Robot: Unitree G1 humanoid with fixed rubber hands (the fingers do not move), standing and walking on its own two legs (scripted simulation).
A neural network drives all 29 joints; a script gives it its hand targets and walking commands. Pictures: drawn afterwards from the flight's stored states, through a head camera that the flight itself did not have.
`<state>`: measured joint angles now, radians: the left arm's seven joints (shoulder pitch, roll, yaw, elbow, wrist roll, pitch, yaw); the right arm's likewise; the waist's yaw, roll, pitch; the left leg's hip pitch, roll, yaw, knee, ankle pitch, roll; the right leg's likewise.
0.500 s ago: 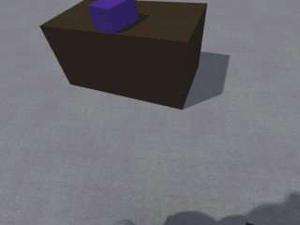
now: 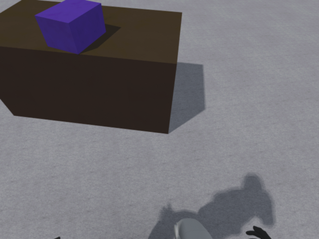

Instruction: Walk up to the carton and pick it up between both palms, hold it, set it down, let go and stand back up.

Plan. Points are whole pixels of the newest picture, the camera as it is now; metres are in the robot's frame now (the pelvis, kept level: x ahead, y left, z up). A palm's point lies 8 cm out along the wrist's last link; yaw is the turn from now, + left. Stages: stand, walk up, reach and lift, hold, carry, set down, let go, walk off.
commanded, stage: walk up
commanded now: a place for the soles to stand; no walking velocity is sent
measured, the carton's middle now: (74, 24) +1.21 +0.41 -0.03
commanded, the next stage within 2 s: none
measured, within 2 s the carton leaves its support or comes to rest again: neither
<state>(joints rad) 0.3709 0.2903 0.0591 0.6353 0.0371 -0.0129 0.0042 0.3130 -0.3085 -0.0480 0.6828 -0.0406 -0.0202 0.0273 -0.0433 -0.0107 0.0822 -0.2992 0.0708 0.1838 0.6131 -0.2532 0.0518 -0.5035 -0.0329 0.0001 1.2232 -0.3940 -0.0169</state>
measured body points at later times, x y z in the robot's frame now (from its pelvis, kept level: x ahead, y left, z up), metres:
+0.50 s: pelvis +0.21 +0.07 +0.00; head +0.24 +0.02 +0.44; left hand +0.32 +0.35 -0.08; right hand +0.30 -0.21 -0.13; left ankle +0.30 +0.23 -0.66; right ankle +0.19 -0.09 -0.72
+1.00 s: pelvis +0.38 +0.19 -0.02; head +0.39 +0.16 +0.43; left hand +0.56 +0.42 -0.10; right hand +0.36 -0.09 -0.15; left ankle +0.40 +0.29 -0.69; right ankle +0.42 +0.08 -0.73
